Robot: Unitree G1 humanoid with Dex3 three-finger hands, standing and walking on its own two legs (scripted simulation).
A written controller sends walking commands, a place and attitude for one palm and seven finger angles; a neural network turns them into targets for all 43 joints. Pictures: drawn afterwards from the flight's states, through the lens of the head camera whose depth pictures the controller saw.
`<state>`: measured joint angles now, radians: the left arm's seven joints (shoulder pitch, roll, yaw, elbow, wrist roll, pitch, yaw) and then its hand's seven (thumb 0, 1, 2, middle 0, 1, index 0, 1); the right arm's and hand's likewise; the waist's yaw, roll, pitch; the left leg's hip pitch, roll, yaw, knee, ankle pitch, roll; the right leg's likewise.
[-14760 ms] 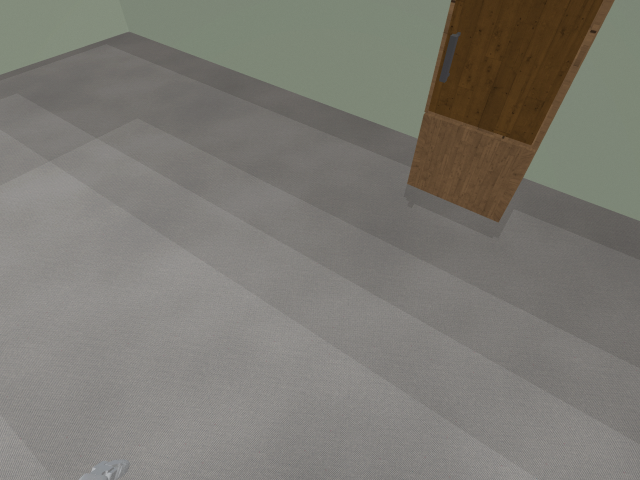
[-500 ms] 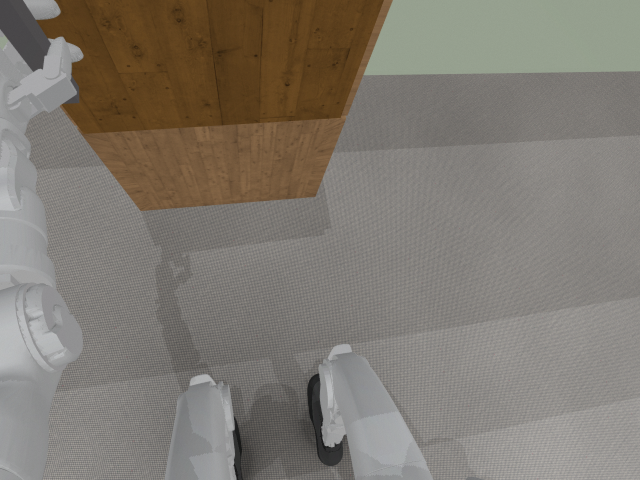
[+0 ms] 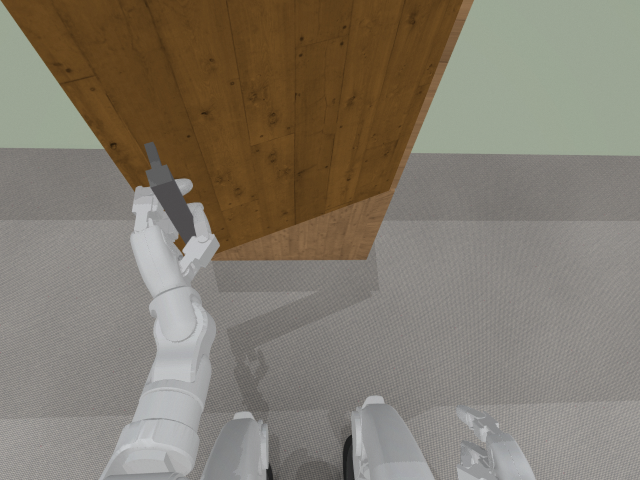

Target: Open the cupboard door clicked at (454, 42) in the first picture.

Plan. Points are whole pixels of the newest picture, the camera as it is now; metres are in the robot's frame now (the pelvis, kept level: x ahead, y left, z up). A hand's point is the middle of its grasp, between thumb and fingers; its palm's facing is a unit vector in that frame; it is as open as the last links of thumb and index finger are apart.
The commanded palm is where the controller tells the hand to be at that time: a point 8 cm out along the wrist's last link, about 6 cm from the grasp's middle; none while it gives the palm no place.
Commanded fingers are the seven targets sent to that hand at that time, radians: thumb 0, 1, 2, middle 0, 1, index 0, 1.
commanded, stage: pull the door open along its arc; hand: left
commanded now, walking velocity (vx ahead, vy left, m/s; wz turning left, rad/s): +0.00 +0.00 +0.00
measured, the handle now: (175, 201) +0.46 +0.17 +0.01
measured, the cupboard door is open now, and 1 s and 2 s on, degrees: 23 41 45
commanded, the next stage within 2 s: open thumb and fingers to let go in 0.40 s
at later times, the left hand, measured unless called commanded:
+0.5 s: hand (268, 309) +0.31 +0.05 +0.01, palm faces +0.39 -0.92 +0.00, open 6.2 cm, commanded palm +0.27 +0.10 +0.00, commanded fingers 0.00 0.83 0.87 -0.40 -1.34 -0.40 -1.34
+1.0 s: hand (266, 301) +0.32 +0.06 +0.01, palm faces +0.39 -0.92 -0.02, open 12.2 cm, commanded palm +0.27 +0.10 +0.00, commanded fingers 0.00 -0.50 0.30 -0.27 -1.00 -0.27 -1.00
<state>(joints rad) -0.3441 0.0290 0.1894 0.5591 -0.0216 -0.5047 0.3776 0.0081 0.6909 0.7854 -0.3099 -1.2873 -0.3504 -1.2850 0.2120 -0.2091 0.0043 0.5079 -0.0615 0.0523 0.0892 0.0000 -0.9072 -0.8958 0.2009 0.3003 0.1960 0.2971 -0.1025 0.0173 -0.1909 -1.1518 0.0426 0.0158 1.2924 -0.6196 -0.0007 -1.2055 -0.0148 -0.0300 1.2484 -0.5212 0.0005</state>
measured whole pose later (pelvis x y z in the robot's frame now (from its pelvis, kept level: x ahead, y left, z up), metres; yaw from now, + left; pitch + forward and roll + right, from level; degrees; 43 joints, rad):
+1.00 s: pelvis -0.03 -0.03 +0.00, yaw +4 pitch +23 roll +1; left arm -0.19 -0.09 -0.11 0.53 0.14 -0.54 0.62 0.00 -0.22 0.42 -0.32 -1.22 -0.32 -1.23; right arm 0.17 -0.17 -0.01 0.63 -0.10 -0.05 0.03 0.00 -0.91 -0.90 0.20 0.30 0.20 0.30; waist -0.04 0.01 -0.19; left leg -1.13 0.02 -0.03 1.30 -0.58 -0.04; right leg -1.17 -0.04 -0.08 1.30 -0.52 -0.04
